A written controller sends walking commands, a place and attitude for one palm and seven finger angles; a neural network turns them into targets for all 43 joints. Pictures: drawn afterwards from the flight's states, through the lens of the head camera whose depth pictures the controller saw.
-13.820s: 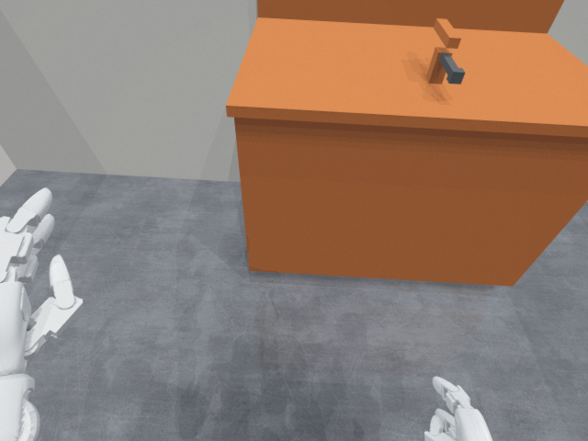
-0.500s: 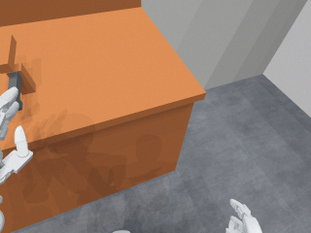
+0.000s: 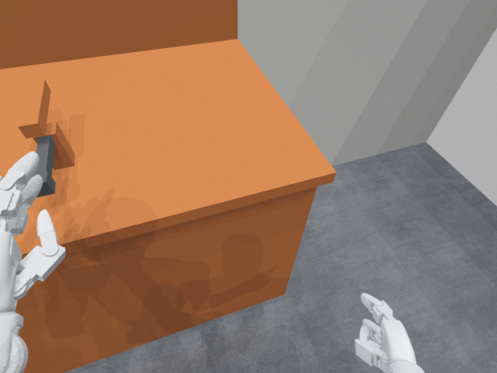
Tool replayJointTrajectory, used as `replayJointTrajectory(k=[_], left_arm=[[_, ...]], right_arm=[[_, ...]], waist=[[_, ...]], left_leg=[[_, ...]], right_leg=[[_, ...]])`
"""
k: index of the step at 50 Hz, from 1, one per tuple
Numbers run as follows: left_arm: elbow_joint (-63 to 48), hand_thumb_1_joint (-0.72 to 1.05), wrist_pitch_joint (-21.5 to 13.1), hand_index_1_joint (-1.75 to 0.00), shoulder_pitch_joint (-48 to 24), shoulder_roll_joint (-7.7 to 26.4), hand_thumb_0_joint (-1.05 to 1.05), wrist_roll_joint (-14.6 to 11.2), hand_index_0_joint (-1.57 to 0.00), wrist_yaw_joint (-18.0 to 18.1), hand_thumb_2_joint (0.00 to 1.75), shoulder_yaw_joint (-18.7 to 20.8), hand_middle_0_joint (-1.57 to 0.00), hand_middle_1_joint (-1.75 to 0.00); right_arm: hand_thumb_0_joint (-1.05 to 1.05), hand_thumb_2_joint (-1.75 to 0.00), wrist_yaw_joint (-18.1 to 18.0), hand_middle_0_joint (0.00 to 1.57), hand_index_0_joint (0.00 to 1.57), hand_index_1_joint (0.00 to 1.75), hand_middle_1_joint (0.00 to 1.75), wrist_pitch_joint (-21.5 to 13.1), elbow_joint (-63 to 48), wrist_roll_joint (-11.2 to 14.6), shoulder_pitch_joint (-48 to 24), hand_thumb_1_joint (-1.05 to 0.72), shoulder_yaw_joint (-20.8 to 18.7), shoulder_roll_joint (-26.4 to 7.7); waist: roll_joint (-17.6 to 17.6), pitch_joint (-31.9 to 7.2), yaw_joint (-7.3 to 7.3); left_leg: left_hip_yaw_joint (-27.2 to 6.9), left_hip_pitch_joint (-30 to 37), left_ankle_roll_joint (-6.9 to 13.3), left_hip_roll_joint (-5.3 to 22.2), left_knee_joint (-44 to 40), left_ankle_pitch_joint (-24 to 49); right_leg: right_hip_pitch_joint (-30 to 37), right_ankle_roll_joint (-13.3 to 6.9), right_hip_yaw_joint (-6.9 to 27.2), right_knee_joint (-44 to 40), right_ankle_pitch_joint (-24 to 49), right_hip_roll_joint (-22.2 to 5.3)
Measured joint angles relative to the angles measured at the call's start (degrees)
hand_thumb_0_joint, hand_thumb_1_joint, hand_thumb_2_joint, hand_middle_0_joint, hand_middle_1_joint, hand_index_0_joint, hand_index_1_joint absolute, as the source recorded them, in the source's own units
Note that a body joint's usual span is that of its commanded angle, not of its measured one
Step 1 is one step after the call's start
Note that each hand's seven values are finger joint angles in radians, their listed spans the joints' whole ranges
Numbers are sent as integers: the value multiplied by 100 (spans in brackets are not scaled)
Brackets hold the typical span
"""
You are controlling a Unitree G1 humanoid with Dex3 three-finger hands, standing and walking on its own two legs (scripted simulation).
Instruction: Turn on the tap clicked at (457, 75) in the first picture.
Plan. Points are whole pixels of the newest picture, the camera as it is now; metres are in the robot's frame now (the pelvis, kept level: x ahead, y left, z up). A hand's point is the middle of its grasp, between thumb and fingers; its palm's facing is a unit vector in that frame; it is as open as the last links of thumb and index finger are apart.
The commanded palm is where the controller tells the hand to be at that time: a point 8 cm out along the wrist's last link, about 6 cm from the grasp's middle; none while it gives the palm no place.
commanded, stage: come to a stop and stand still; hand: left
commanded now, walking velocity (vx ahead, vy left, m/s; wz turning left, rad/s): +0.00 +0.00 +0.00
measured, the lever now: (41, 184) +0.35 +0.36 +0.11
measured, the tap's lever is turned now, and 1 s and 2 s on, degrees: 0 0 0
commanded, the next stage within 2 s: look again from close up in 0.50 s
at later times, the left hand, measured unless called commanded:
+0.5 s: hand (31, 256) +0.21 +0.27 +0.16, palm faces +0.38 -0.85 -0.37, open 7.4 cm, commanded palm +0.15 +0.31 +0.17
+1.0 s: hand (12, 266) +0.20 +0.29 +0.15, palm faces +0.36 -0.86 -0.36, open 7.4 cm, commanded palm +0.14 +0.32 +0.17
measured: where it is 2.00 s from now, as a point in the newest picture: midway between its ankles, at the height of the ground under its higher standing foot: outside the picture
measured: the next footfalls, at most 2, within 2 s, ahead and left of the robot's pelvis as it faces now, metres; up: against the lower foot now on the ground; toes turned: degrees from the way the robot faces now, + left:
none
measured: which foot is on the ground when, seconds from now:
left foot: down 0.00-1.00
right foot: down 0.00-1.00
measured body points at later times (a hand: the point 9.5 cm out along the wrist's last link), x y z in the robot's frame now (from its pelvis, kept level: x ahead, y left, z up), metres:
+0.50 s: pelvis -0.01 +0.03 +0.00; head +0.00 +0.03 +0.45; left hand +0.18 +0.32 +0.18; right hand +0.16 -0.20 -0.08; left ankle -0.02 +0.09 -0.74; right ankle +0.02 -0.06 -0.74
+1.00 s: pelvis -0.02 +0.04 -0.01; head -0.01 +0.07 +0.44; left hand +0.17 +0.34 +0.17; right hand +0.14 -0.18 -0.07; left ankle -0.02 +0.09 -0.74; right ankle +0.02 -0.06 -0.74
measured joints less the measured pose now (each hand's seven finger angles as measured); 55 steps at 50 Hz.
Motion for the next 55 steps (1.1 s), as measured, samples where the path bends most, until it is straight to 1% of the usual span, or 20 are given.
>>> replayJointTrajectory(k=[5,11,15,23,27,30,31,32,33,34,35,36,37,38,40,43,45,49,52,55], left_arm=[[150,89,89,-30,29,-42,2,-14,-21,-34,89,-56,-21,-30],[215,89,155,-30,-87,-131,2,-4,-20,-27,89,-100,-21,-30],[225,89,154,-30,-133,-133,2,7,-20,-27,89,-90,-21,-30],[127,89,97,-30,-35,-44,2,4,-20,-65,89,-30,-21,-30],[120,89,65,-30,38,-26,2,1,-20,-74,89,-2,-21,-30],[156,89,61,-30,40,-51,2,10,-20,-68,89,-3,-21,-30],[224,89,83,-30,-285,137,2,287,-21,-186,89,65,-21,-30],[499,89,-107,-30,-798,415,2,410,-21,-315,89,195,-21,-30],[839,89,-310,-30,-1254,603,2,409,-21,-384,89,354,-21,-30],[1071,89,-416,-30,-1538,685,2,330,-21,-398,89,526,-21,-30],[1176,89,-471,-30,-1643,661,2,210,-21,-375,89,669,-21,-30],[1158,89,-487,-30,-1605,561,2,118,-21,-337,89,742,-21,-30],[1054,89,-501,-30,-1456,423,2,57,-20,-305,89,733,-21,-30],[907,90,-525,-30,-1234,276,2,29,-20,-290,89,648,-20,-30],[610,90,-583,-30,-719,34,2,41,-20,-320,89,346,-20,-30],[432,90,-644,-30,-176,-75,2,107,-20,-434,89,-46,-20,-30],[460,89,-640,-30,-81,-15,2,137,-20,-483,89,-101,-21,-30],[582,89,-618,-30,-340,108,2,136,-21,-435,89,119,-21,-30],[531,89,-620,-30,-575,13,2,124,-21,-339,89,245,-21,-30],[433,89,-652,-30,-676,-122,2,144,-21,-277,89,206,-21,-30]], right_arm=[[1,-90,-4,20,20,30,30,49,10,-2,115,-90,62,24],[1,-90,-15,20,20,30,30,70,142,-11,307,-90,94,10],[1,-90,-2,20,20,30,30,61,208,-9,382,-90,85,1],[2,-90,13,20,20,30,30,27,234,-10,412,-90,30,-19],[2,-90,11,20,20,30,30,21,239,-5,393,-90,4,-30],[2,-90,8,20,20,30,30,11,247,-1,382,-90,-10,-40],[2,-90,-4,20,20,30,30,-111,191,-50,463,-90,-44,-45],[2,-90,11,20,20,30,30,-261,206,-53,518,-90,-43,-37],[1,-90,59,20,20,30,30,-361,257,-50,501,-90,-14,-29],[2,-90,135,20,20,30,30,-420,286,-45,445,-90,21,-31],[2,-90,227,20,20,30,30,-469,292,-16,376,-90,36,-35],[2,-90,311,20,20,30,30,-512,266,2,323,-90,30,-42],[2,-90,377,20,20,30,30,-551,222,13,294,-90,14,-51],[2,-90,419,20,20,30,30,-583,179,17,282,-90,-5,-58],[2,-90,435,20,20,30,30,-620,127,17,291,-90,-31,-54],[2,-90,339,20,20,30,30,-605,112,4,369,-90,-40,-6],[2,-90,254,20,20,30,30,-586,128,-7,443,-90,-25,27],[2,-90,163,20,20,30,30,-601,191,-20,536,-90,13,41],[2,-90,176,20,20,30,30,-656,241,-32,529,-90,25,15],[2,-90,208,20,20,30,30,-676,260,-43,481,-90,24,11]], waist=[[43,-95,39],[33,-105,81],[23,-91,56],[7,-77,-48],[13,-91,-51],[21,-103,-27],[15,-41,76],[-38,1,179],[-89,47,258],[-112,92,284],[-109,131,263],[-85,150,219],[-50,150,164],[-17,135,109],[14,89,13],[-41,30,-62],[-118,20,-48],[-248,63,59],[-278,87,133],[-286,60,161]], left_leg=[[-6,25,57,-49,-62,36],[-21,84,126,-133,-137,90],[-4,93,165,-179,-146,102],[41,64,210,-255,-107,97],[63,36,221,-267,-63,77],[67,16,233,-270,-31,64],[40,-72,251,-255,79,43],[-2,-206,264,-261,203,24],[-13,-284,257,-262,268,22],[8,-323,240,-247,299,26],[51,-329,231,-233,308,31],[103,-326,232,-225,312,32],[155,-321,244,-223,312,28],[203,-311,263,-227,307,23],[276,-276,296,-243,285,12],[302,-225,323,-273,264,4],[277,-206,335,-283,273,1],[207,-180,347,-293,313,-5],[195,-137,351,-304,311,-7],[209,-89,359,-320,270,3]], right_leg=[[40,16,1,-78,38,-46],[70,67,-12,-63,32,-130],[45,103,3,0,10,-176],[-60,168,41,202,-76,-255],[-100,187,59,265,-99,-268],[-115,195,61,284,-104,-271],[-161,254,26,333,-117,-262],[-266,242,-28,417,-133,-271],[-338,186,-49,469,-131,-272],[-374,141,-34,477,-104,-256],[-393,129,5,484,-76,-243],[-410,141,55,501,-58,-234],[-426,163,105,522,-52,-231],[-439,186,152,545,-55,-232],[-449,224,227,589,-77,-243],[-435,252,258,646,-124,-270],[-407,255,232,656,-142,-281],[-340,252,162,646,-147,-296],[-285,267,151,626,-141,-308],[-248,292,170,601,-135,-324]])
